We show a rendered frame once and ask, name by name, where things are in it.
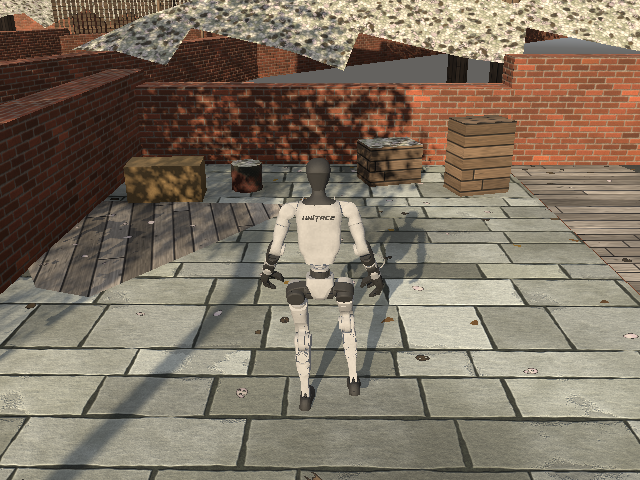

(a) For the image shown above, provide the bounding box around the robot left forearm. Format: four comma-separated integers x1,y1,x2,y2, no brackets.
262,240,280,275

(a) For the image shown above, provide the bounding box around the robot right upper arm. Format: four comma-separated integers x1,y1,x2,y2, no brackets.
339,201,370,257

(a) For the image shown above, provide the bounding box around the left robot thigh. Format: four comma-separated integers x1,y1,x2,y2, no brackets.
286,279,312,351

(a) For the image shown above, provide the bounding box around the robot thigh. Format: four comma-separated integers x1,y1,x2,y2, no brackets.
286,279,312,351
334,277,354,332

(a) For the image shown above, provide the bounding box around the robot right hand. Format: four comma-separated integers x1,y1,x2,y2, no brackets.
360,275,384,297

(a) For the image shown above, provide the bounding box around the robot right forearm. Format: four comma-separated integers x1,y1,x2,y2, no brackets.
360,240,381,280

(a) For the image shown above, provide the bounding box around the right robot thigh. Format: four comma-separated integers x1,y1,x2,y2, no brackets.
334,277,354,332

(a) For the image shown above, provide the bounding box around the robot left hand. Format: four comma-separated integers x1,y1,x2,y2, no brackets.
260,271,284,289

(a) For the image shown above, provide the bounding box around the robot left upper arm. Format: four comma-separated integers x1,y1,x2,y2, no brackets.
269,201,298,256

